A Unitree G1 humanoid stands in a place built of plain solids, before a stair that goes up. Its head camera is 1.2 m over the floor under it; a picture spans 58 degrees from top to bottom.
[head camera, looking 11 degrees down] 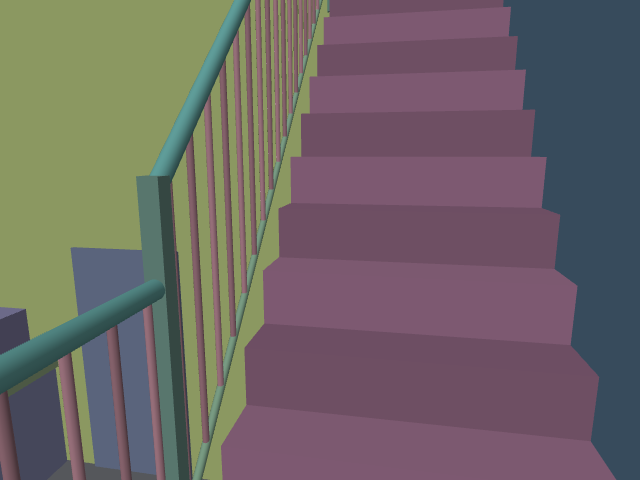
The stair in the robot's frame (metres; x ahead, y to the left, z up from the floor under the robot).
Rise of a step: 0.20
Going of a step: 0.21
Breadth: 1.03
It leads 10 degrees to the right of straight ahead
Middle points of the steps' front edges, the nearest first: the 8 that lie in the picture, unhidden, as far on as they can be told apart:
0.99 -0.23 0.40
1.20 -0.26 0.60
1.40 -0.30 0.80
1.61 -0.34 1.00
1.81 -0.38 1.20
2.02 -0.41 1.40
2.23 -0.45 1.60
2.43 -0.49 1.80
